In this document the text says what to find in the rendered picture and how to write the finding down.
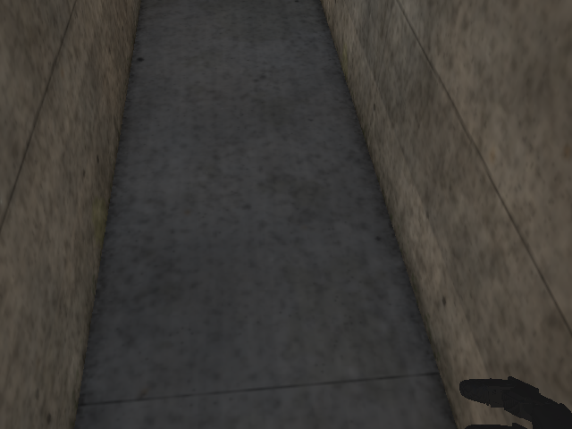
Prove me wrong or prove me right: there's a right robot hand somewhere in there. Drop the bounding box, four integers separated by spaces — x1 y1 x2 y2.
459 376 572 429

